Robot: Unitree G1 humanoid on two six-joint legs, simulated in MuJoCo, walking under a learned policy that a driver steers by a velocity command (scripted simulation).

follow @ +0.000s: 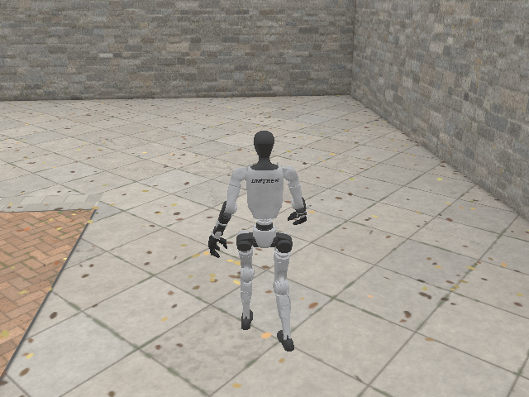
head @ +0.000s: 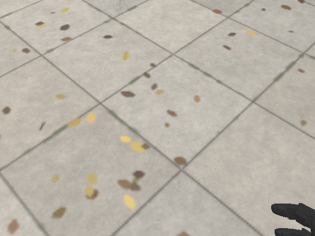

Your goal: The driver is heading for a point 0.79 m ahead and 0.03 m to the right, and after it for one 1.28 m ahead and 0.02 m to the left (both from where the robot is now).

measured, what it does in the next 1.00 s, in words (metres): walks ahead: right foot, then left foot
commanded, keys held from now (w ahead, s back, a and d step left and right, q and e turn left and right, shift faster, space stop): w+e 0.28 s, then e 0.02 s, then no key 0.12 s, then q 0.58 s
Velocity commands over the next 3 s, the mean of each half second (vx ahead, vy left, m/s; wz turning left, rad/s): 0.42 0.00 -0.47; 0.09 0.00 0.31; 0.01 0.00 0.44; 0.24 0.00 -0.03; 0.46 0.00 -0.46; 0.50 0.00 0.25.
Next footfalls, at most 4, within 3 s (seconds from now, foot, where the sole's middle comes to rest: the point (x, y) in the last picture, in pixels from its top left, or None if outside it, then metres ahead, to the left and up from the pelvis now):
0.46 right None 0.37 -0.18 -0.76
0.92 left None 0.37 0.07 -0.76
1.44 right None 0.40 -0.16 -0.76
1.76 left None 0.33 0.08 -0.76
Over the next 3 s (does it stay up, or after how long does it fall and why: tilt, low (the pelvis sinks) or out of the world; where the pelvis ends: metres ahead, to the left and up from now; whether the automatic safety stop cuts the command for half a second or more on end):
stays up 0.99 -0.03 0.02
